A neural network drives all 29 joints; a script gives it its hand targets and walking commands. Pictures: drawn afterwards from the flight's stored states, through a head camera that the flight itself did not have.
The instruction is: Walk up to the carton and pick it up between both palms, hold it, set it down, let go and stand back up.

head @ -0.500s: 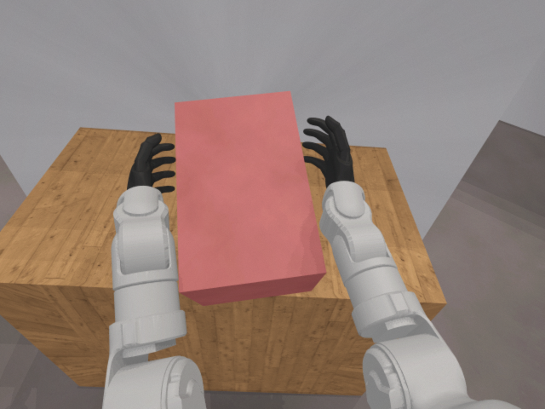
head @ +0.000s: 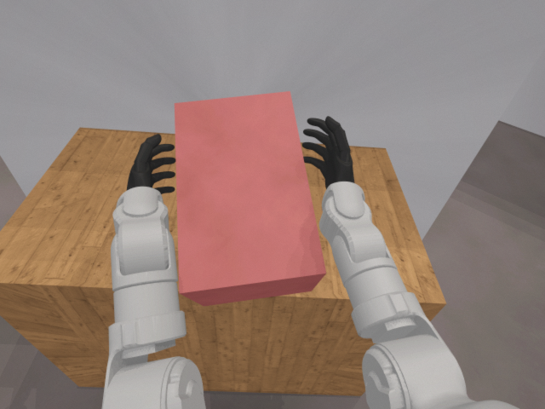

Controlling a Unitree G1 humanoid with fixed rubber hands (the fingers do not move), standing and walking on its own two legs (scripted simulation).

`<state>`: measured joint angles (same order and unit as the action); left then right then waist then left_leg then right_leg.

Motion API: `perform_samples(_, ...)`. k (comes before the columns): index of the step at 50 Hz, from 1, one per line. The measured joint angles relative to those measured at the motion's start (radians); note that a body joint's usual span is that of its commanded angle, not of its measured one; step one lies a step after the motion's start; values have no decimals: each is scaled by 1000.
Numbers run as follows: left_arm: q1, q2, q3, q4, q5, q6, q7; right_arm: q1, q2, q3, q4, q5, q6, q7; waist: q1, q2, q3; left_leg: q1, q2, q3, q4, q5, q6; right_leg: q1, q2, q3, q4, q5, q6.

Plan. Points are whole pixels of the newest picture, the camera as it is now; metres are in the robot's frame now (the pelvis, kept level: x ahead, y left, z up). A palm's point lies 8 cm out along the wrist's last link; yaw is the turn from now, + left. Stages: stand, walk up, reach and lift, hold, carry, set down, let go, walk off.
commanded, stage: hold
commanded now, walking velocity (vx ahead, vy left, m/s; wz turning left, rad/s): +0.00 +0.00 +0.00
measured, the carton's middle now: (245, 201) +0.40 +0.01 +0.09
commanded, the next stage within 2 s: none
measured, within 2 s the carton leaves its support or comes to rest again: neither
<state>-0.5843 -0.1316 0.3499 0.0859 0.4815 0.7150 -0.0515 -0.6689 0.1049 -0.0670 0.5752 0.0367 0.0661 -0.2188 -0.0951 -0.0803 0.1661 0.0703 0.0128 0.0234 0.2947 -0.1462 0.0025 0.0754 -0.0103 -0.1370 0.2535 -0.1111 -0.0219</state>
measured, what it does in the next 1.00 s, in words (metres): stands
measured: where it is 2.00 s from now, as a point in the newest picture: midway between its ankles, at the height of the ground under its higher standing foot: outside the picture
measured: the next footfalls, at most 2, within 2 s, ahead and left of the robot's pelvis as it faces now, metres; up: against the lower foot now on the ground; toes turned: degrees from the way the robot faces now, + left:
none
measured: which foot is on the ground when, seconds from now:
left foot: down 0.00-1.00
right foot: down 0.00-1.00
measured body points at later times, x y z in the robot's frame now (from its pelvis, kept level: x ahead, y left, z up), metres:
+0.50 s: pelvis +0.00 +0.00 +0.00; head -0.02 +0.03 +0.45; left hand +0.38 +0.14 +0.16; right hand +0.37 -0.12 +0.18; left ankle +0.03 +0.12 -0.75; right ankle +0.04 -0.10 -0.75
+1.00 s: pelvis +0.01 +0.00 +0.00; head -0.02 +0.03 +0.45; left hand +0.38 +0.15 +0.16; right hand +0.38 -0.12 +0.18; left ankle +0.03 +0.12 -0.75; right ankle +0.04 -0.10 -0.75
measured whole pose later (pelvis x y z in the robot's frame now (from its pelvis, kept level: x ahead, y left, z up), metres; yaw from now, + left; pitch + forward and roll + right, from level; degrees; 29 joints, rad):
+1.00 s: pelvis +0.01 +0.00 +0.00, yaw +0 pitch -13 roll +0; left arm -0.55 -0.13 0.34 0.04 0.48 0.74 -0.07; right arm -0.63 0.11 -0.04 0.52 0.06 0.10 -0.24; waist -0.10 -0.08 0.16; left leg 0.10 0.01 0.02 0.29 -0.16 0.00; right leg 0.10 -0.01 -0.14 0.26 -0.13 -0.02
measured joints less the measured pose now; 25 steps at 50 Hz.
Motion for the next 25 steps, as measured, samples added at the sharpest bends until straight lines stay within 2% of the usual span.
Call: perform_samples(25, 25, -1, -10, -31, -6, 8, -11, 34, 2, 21, -45, 19, 18, -15, -6, 2, 1, 19, 0, 0, -3, -6, -1, 16, -1, 0, 4, -10, 1)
